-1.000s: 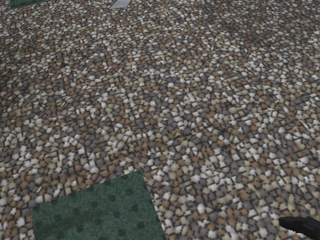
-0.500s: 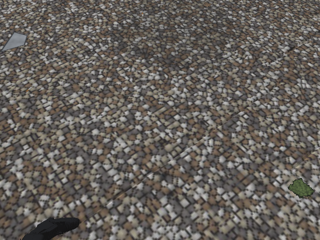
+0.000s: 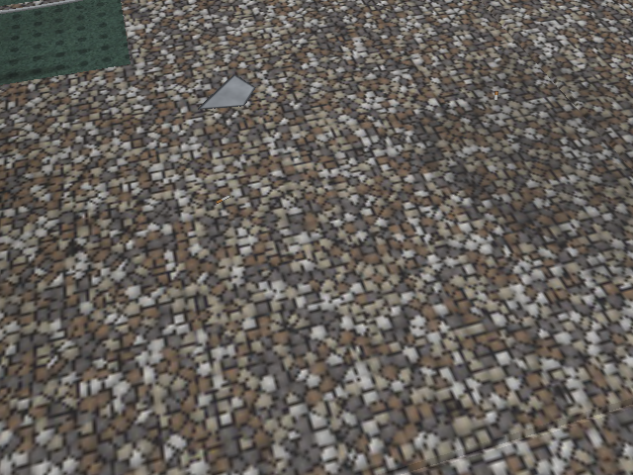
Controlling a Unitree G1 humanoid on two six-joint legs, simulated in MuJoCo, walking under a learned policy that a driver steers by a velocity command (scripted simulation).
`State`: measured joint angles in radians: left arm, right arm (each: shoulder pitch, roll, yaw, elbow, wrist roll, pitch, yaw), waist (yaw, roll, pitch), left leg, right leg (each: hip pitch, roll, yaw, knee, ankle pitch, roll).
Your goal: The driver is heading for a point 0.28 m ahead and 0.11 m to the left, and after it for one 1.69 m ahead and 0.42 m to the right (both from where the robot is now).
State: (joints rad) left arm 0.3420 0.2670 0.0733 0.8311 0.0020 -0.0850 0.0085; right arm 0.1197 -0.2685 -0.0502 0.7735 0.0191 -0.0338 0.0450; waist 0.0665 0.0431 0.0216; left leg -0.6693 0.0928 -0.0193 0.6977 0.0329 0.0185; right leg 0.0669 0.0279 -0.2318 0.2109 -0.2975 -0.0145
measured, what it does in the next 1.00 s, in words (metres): walks ahead, turning right: left foot, then right foot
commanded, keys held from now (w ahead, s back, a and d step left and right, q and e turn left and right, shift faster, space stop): w+q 0.10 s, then w+e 0.90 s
